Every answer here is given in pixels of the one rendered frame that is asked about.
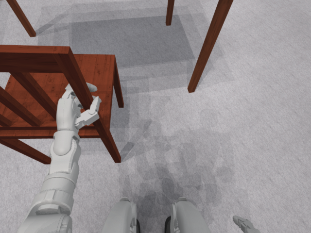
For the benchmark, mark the right robot hand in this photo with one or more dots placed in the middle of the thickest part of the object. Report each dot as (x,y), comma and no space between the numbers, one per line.
(245,225)

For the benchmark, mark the left robot upper arm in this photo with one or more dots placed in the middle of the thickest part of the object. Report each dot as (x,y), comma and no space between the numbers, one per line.
(56,223)

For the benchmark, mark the robot right thigh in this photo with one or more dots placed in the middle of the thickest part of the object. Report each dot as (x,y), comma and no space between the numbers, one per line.
(187,218)

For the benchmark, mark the chair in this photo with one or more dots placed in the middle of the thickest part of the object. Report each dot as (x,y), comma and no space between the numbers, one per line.
(39,76)

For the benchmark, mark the right robot shin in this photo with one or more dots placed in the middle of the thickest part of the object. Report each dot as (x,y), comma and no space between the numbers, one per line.
(172,229)

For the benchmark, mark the robot left forearm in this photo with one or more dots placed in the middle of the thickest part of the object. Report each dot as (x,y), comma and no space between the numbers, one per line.
(56,194)

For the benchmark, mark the left robot hand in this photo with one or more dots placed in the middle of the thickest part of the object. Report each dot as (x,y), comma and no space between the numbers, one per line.
(69,108)

